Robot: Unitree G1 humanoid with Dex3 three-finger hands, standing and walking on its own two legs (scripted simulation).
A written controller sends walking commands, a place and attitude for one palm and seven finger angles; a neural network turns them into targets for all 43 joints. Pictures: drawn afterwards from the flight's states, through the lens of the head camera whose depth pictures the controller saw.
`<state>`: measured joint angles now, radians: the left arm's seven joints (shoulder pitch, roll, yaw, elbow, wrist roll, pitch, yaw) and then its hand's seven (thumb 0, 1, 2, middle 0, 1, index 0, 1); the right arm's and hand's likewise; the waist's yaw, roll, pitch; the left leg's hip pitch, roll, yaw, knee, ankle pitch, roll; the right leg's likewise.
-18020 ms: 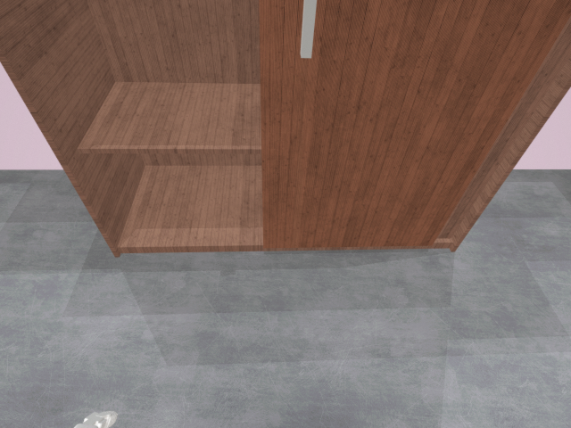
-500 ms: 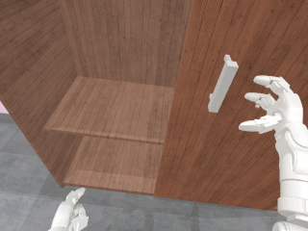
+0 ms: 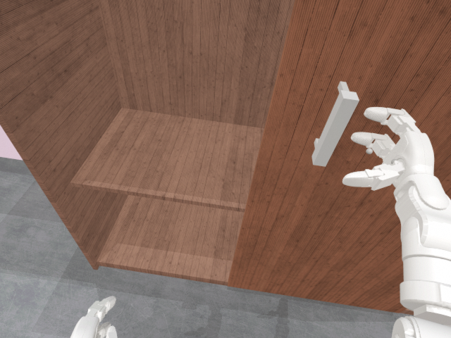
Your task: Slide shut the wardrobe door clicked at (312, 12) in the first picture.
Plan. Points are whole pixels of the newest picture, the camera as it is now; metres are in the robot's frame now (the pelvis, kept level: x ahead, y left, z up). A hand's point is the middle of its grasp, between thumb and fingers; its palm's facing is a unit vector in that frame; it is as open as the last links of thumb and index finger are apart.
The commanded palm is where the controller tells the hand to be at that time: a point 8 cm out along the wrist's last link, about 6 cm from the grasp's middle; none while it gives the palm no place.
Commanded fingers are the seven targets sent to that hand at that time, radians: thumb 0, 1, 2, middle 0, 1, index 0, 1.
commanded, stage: feel for the door with the fingertips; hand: right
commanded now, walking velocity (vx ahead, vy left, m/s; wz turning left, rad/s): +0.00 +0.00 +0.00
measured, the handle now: (330, 124) +0.45 -0.14 +0.19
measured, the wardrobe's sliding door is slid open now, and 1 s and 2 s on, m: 0.58 0.58 0.58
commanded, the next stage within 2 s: slide the fingers in behind the handle in 0.28 s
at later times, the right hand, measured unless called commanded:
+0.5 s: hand (359, 145) +0.40 -0.18 +0.19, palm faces +0.09 +1.00 -0.02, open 13.8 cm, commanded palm +0.37 -0.23 +0.19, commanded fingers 0.00 0.50 -0.30 0.30 1.20 0.30 1.20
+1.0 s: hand (352, 147) +0.39 -0.17 +0.19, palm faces +0.09 +1.00 -0.01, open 14.0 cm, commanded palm +0.36 -0.22 +0.19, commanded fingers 0.00 0.50 -0.30 0.30 1.20 0.30 1.20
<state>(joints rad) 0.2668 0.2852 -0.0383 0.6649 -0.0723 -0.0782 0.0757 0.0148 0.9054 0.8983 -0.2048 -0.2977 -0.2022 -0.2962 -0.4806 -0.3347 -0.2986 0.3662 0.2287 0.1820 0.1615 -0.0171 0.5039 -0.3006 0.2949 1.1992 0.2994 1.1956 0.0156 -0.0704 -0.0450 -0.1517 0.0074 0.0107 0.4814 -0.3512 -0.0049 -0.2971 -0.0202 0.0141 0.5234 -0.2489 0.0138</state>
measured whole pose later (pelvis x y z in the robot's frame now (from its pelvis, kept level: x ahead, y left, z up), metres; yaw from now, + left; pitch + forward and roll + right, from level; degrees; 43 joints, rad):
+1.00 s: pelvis +0.00 +0.00 +0.00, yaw +0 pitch +1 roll +0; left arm 0.22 0.26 -0.04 0.65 -0.06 -0.06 0.07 0.01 0.91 0.90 -0.20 -0.30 -0.20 -0.30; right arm -0.49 -0.27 -0.25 0.32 0.20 0.21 0.07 -0.02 0.50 -0.30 0.30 1.20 0.30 1.20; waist 0.01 -0.06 -0.04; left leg -0.14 0.01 0.01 0.48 -0.36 0.00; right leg -0.28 -0.02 0.01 0.51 -0.25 0.02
